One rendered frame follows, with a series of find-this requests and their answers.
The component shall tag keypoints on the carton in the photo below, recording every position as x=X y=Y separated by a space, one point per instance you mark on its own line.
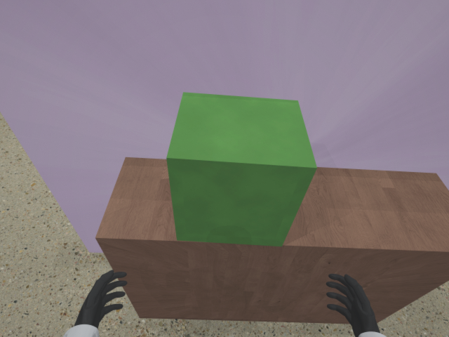
x=239 y=168

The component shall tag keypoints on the right robot hand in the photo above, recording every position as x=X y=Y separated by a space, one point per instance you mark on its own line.
x=358 y=312

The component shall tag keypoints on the pedestal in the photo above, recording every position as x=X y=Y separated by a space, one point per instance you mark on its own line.
x=388 y=230

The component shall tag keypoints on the left robot hand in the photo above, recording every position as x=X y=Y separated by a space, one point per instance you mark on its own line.
x=93 y=308

